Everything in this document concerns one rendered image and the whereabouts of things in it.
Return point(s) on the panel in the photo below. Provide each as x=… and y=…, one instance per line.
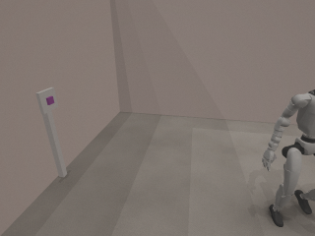
x=46, y=111

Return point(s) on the robot left shin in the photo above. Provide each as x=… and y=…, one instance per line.
x=310, y=195

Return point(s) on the right robot hand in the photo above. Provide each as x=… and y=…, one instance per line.
x=268, y=158

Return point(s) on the robot right foot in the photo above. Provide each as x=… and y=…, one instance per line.
x=276, y=216

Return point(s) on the robot right upper arm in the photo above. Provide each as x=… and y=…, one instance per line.
x=296, y=102

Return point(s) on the button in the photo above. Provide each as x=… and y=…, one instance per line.
x=50, y=100

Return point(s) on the robot right forearm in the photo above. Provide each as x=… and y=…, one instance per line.
x=277, y=135

